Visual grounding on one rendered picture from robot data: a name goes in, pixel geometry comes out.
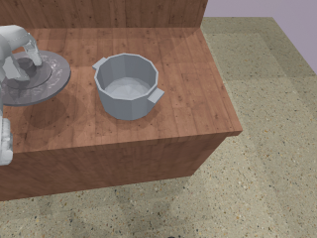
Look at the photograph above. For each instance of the lid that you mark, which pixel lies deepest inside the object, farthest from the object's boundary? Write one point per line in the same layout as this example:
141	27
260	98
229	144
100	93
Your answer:
49	79

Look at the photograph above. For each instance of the robot left upper arm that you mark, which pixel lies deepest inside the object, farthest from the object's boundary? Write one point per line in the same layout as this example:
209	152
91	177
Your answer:
6	142

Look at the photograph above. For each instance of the knob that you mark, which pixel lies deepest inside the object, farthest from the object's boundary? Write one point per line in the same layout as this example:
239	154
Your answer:
27	65

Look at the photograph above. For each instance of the pot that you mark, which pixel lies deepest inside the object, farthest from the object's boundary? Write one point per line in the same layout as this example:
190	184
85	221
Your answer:
127	85

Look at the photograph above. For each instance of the left robot hand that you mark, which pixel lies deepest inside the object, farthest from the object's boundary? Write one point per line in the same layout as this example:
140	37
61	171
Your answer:
19	37

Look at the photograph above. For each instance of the robot left forearm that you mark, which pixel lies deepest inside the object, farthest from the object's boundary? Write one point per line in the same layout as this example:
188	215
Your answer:
5	52

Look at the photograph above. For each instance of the table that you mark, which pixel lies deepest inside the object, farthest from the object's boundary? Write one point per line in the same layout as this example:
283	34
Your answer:
70	143

